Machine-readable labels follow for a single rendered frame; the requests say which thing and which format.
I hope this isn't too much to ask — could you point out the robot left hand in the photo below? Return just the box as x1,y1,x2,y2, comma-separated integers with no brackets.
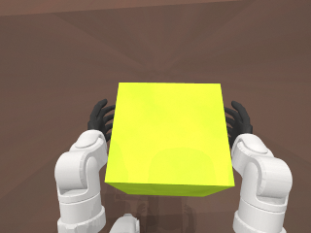
87,98,116,143

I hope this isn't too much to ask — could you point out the robot left thigh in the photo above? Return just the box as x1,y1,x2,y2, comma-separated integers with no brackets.
109,216,140,233

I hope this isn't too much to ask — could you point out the robot right forearm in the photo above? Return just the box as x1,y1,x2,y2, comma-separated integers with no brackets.
231,133,293,233

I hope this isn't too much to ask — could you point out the robot right hand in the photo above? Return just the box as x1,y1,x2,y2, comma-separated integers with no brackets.
224,101,253,148

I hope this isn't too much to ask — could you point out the robot left forearm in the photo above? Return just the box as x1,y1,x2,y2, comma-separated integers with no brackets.
54,129,108,233

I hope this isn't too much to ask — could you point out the carton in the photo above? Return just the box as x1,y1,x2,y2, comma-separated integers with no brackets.
105,83,235,197

